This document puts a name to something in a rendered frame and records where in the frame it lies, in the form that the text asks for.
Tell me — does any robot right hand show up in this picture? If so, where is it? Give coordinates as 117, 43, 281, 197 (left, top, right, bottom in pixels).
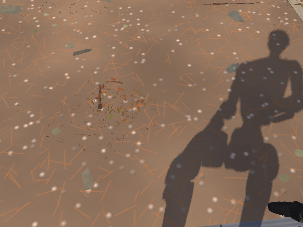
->
268, 201, 303, 227

